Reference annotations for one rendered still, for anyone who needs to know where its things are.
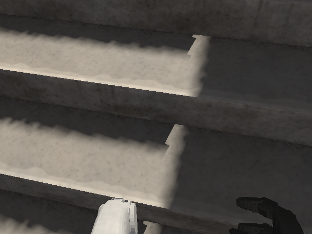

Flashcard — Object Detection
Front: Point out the left robot thigh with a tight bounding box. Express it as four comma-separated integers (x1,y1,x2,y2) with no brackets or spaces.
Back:
91,199,137,234

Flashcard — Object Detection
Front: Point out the robot right hand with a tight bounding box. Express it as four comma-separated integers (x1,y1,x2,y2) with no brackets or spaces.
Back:
229,197,308,234

